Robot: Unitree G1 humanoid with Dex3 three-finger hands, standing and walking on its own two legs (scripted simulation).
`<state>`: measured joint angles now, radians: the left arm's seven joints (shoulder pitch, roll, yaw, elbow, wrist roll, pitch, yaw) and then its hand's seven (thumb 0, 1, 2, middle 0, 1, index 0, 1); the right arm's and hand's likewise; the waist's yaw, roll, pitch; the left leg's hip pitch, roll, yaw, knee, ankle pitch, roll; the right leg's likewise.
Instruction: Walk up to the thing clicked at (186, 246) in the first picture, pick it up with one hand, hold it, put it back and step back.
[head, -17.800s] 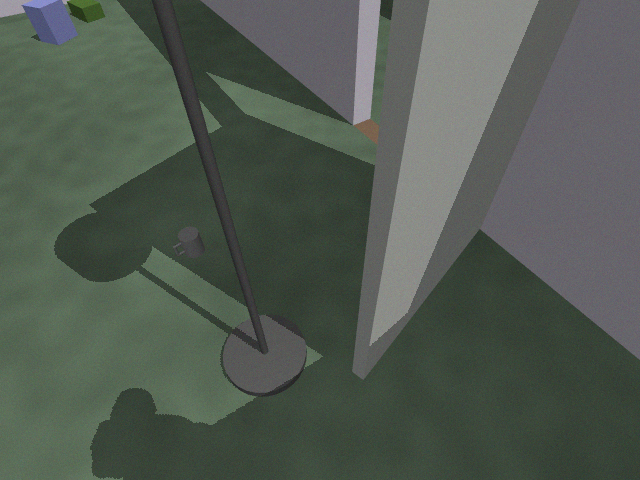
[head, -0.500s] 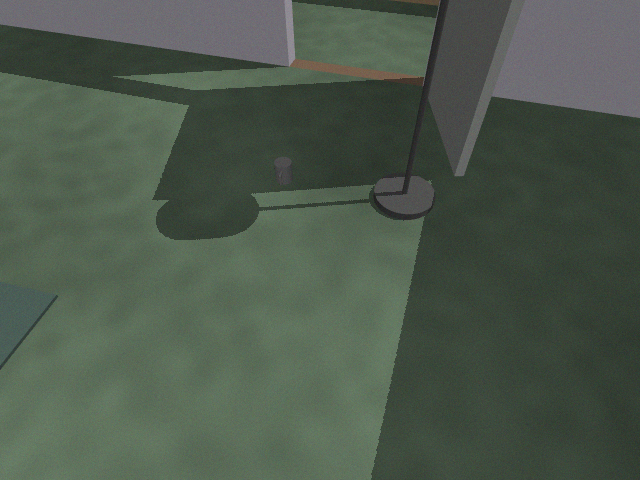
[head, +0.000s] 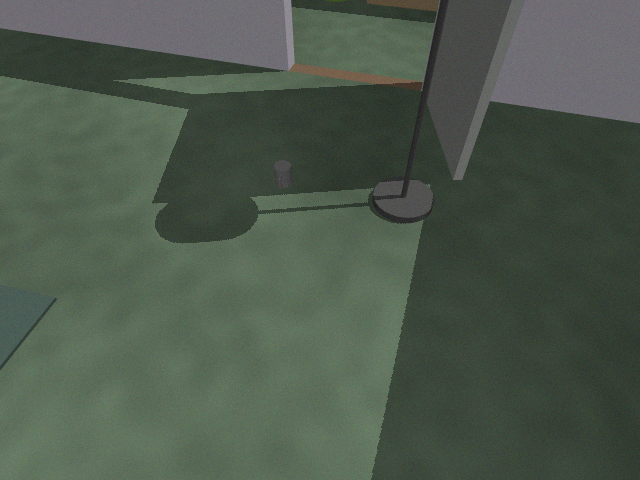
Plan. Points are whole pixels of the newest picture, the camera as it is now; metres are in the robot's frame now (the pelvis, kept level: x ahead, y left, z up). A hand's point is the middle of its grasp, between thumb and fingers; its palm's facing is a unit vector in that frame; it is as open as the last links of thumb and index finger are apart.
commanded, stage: walk up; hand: left
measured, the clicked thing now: (282, 176) +1.50 +0.25 -0.73
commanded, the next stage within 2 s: none
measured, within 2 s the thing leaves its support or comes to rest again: neither
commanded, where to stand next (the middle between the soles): +1.12 -0.01 m, yaw +0 degrees
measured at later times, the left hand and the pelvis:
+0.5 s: hand (167, 478) +0.16 +0.24 -0.15, palm faces +0.02 -0.92 -0.38, open 7.4 cm; pelvis +0.14 -0.05 -0.01, yaw +0 degrees
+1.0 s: hand (208, 278) +0.49 +0.25 -0.14, palm faces -0.11 -0.92 -0.37, open 7.4 cm; pelvis +0.38 -0.02 -0.02, yaw -2 degrees
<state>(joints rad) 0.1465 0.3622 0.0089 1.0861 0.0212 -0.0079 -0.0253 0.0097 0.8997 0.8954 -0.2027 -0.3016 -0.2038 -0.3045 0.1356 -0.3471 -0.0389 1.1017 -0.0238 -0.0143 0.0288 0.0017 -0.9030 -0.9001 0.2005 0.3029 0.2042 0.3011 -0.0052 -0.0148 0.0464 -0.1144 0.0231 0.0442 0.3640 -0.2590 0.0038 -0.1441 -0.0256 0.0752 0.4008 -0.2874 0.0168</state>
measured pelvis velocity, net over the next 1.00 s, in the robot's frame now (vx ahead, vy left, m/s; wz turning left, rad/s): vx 0.38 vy -0.02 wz -0.03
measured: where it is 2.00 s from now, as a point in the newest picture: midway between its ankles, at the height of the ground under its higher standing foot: (335, 313)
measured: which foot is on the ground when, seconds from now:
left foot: down 0.00-0.22, up 0.24-0.60, down 0.62-1.00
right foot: down 0.00-0.00, up 0.02-0.20, down 0.22-0.64, up 0.66-1.00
